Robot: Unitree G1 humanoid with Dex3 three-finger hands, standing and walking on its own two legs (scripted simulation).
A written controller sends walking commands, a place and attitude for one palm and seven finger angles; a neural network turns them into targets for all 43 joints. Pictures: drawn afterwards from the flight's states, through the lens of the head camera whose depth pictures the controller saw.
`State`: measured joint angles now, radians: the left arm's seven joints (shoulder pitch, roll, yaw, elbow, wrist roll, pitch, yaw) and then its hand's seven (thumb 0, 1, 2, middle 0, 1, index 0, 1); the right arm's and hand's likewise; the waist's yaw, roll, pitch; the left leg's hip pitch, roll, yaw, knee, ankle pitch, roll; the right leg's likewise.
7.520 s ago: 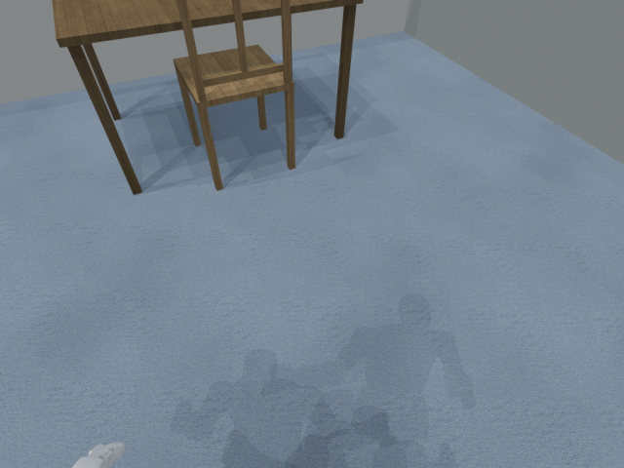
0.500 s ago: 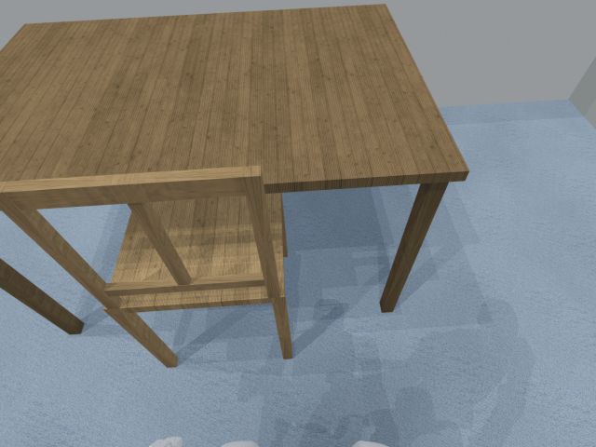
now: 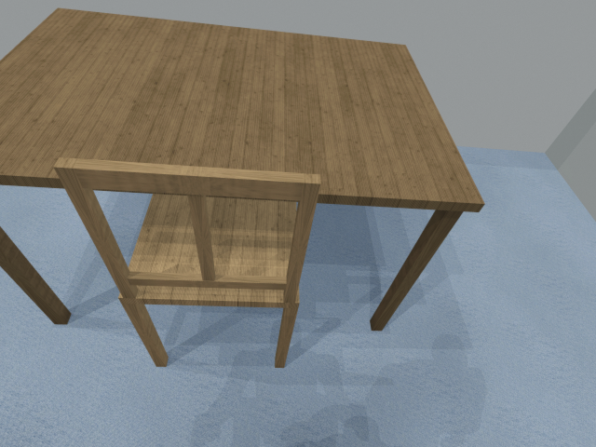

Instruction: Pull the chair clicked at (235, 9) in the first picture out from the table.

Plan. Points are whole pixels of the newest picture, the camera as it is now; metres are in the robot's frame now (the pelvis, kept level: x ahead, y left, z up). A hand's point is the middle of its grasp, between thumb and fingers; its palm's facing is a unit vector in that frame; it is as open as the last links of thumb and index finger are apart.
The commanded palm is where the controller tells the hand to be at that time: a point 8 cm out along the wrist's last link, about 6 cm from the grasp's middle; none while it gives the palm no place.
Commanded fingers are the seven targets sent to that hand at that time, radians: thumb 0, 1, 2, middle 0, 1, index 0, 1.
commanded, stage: come to a stop and stand still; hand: left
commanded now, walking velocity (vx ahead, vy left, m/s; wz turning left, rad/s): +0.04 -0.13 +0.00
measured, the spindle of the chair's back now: (203, 240) +0.47 +0.21 -0.09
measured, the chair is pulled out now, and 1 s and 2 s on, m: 0.00 0.00 0.00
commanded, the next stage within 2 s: look again from close up in 1.76 s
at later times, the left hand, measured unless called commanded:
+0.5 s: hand out of the picture +0.02 +0.10 -0.18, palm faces +0.03 -0.97 -0.25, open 7.2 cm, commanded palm none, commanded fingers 0.00 0.90 0.90 -0.20 -0.30 -0.20 -0.30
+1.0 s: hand out of the picture -0.04 +0.07 -0.18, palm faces +0.08 -0.98 -0.16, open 7.4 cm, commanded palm none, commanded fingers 0.00 0.90 0.90 -0.20 -0.30 -0.20 -0.30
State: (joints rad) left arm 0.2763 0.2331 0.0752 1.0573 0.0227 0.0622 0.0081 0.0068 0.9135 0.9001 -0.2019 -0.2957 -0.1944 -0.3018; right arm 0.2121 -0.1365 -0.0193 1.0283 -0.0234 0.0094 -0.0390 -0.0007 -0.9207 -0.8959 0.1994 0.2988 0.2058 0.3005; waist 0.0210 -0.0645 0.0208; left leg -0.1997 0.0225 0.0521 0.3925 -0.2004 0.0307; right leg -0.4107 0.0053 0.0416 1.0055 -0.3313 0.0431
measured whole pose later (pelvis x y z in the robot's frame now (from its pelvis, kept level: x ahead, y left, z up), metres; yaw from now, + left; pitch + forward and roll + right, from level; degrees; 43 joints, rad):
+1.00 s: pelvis +0.00 -0.08 -0.01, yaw +0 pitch -2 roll +0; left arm 0.33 0.10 0.01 1.16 0.00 0.00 0.04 0.01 0.91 0.90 -0.20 -0.30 -0.20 -0.30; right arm 0.24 -0.15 -0.01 1.16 -0.01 0.01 -0.05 0.00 -0.92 -0.90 0.20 0.30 0.20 0.30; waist 0.01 0.01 0.05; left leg -0.16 0.09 0.01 0.42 -0.22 -0.08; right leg -0.07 0.04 -0.07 0.42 -0.32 -0.06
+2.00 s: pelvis -0.01 -0.03 -0.01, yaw -1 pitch -1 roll -1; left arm 0.30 0.15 -0.01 1.09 0.01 -0.04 0.06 0.01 0.91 0.90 -0.20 -0.30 -0.20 -0.30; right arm 0.24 -0.18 -0.01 1.07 -0.01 -0.03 -0.03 0.00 -0.91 -0.90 0.20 0.30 0.20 0.30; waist -0.01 0.01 0.06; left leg -0.24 0.04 0.06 0.53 -0.27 0.00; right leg -0.13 -0.02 -0.02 0.48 -0.32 0.02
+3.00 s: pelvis -0.04 -0.01 -0.01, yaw -1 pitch -2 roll +0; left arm 0.35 0.14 -0.01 1.09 0.02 -0.01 0.04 0.01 0.91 0.90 -0.20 -0.30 -0.20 -0.30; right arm 0.27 -0.14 0.00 1.13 0.00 -0.01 -0.01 0.01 -0.92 -0.90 0.20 0.30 0.20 0.30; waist 0.00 -0.04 0.02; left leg -0.25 0.01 0.07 0.47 -0.19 0.03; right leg -0.16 -0.05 -0.01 0.46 -0.26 0.04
